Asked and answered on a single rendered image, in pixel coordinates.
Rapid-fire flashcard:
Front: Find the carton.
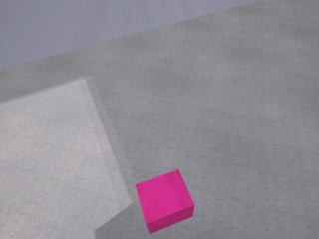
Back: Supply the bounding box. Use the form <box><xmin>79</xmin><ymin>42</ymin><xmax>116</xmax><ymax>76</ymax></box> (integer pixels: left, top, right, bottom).
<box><xmin>136</xmin><ymin>169</ymin><xmax>195</xmax><ymax>234</ymax></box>

